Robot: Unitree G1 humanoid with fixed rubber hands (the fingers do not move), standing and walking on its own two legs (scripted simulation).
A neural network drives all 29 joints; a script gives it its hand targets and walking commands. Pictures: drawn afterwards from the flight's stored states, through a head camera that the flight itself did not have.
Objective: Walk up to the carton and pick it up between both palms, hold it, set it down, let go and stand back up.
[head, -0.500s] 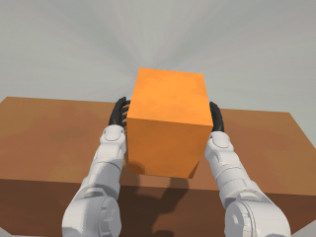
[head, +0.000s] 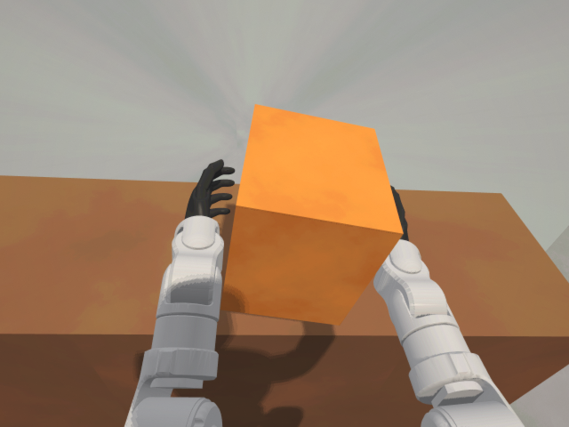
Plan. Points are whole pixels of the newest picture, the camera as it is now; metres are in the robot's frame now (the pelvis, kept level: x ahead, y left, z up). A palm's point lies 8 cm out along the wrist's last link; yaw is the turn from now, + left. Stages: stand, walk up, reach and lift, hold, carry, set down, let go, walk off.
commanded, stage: reach and lift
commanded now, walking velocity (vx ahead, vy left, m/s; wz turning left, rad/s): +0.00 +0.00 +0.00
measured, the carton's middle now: (298, 218) +0.38 +0.00 +0.13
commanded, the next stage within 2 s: hold in 0.96 s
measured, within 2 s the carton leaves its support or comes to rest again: neither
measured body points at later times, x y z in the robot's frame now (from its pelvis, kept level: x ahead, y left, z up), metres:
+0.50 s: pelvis +0.00 -0.01 +0.00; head -0.03 +0.02 +0.45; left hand +0.38 +0.12 +0.16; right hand +0.37 -0.14 +0.14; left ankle +0.04 +0.11 -0.75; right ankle +0.00 -0.11 -0.75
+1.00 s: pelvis +0.00 -0.01 +0.00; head -0.02 +0.03 +0.45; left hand +0.38 +0.13 +0.16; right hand +0.37 -0.14 +0.15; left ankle +0.04 +0.11 -0.75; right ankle +0.00 -0.11 -0.75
